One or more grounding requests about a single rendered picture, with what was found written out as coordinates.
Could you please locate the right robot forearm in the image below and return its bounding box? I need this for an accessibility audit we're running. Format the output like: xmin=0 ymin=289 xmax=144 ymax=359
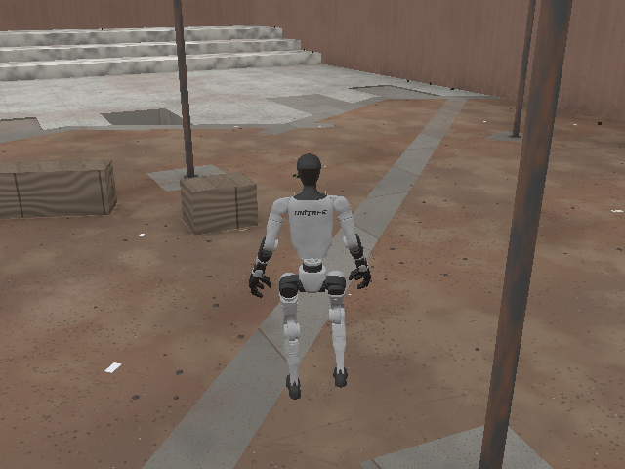
xmin=349 ymin=234 xmax=369 ymax=272

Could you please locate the left robot hand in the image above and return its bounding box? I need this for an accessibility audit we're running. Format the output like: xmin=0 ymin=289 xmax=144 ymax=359
xmin=249 ymin=274 xmax=271 ymax=298

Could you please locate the left robot forearm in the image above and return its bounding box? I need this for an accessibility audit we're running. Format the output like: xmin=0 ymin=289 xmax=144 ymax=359
xmin=252 ymin=237 xmax=272 ymax=277

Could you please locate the robot left upper arm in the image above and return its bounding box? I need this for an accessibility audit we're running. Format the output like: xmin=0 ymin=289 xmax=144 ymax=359
xmin=263 ymin=197 xmax=290 ymax=252

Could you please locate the robot right upper arm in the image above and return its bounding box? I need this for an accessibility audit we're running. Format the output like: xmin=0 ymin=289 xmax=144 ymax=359
xmin=330 ymin=195 xmax=358 ymax=249

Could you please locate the robot left thigh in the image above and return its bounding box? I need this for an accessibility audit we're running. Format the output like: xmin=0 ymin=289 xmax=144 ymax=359
xmin=279 ymin=273 xmax=301 ymax=341

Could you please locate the right robot hand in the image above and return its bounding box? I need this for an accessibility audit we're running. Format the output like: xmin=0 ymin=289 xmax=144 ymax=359
xmin=349 ymin=268 xmax=371 ymax=289

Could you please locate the right robot shin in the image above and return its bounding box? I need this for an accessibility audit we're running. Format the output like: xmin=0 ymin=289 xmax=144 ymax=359
xmin=332 ymin=308 xmax=346 ymax=374

